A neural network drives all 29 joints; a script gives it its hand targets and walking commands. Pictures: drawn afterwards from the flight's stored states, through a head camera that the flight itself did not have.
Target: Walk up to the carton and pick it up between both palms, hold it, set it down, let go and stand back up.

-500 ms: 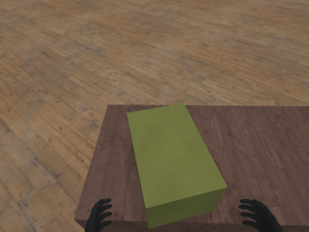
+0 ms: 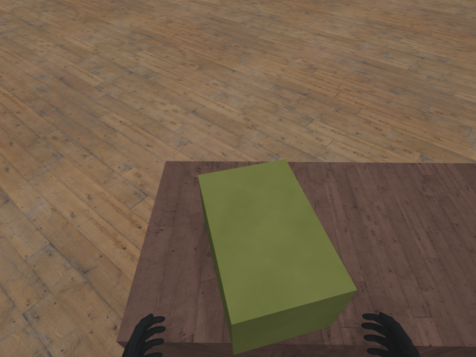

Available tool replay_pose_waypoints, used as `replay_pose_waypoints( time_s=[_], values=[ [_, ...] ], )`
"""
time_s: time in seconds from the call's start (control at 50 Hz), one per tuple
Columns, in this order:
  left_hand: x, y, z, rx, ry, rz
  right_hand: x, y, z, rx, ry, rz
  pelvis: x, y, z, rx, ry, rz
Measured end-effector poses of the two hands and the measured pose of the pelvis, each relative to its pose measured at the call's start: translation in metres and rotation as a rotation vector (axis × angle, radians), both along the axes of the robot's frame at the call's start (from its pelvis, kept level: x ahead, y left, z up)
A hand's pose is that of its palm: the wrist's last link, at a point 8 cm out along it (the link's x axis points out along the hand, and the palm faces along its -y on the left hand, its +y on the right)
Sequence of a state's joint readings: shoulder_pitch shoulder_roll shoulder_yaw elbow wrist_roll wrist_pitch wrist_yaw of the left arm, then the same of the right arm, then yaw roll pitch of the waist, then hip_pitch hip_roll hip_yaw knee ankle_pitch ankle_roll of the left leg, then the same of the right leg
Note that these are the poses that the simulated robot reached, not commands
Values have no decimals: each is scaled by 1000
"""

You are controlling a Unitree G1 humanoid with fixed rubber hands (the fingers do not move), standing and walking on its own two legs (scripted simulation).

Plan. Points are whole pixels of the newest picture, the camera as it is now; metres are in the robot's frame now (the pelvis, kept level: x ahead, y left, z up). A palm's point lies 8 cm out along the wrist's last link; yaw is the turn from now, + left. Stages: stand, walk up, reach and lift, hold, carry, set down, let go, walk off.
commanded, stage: set down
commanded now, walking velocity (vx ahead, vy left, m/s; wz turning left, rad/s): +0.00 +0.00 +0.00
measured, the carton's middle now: (261, 248) +0.38 +0.00 -0.07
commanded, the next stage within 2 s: let go in 0.78 s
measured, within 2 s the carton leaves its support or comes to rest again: neither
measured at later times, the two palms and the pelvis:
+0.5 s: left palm out of the picture +0.16 +0.22 -0.08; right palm out of the picture +0.15 -0.22 -0.08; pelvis +0.00 +0.01 +0.00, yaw +0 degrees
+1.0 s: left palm out of the picture +0.16 +0.22 -0.07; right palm out of the picture +0.15 -0.22 -0.08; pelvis -0.01 +0.00 -0.01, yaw +0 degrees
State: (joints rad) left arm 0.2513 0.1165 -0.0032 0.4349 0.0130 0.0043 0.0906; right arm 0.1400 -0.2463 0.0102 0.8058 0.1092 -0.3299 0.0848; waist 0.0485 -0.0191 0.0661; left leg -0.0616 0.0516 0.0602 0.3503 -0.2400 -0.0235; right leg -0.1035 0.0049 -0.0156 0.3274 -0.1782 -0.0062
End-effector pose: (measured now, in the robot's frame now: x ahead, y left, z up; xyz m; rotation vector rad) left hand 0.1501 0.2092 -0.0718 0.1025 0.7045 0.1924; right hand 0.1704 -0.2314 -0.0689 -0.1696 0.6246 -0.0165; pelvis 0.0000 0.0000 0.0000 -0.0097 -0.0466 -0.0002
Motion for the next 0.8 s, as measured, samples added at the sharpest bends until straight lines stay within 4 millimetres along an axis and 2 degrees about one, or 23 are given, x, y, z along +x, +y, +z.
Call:
replay_pose_waypoints(
  time_s=[0.42,0.8],
  values=[
    [4,13,-4,8,88,-81,-15,15,-13,-29,50,-41,-2,7,-2,-3,-47,-2],
    [5,13,-3,16,102,-86,-18,11,-14,-55,51,-25,-8,3,-5,1,-74,-1]
  ],
)
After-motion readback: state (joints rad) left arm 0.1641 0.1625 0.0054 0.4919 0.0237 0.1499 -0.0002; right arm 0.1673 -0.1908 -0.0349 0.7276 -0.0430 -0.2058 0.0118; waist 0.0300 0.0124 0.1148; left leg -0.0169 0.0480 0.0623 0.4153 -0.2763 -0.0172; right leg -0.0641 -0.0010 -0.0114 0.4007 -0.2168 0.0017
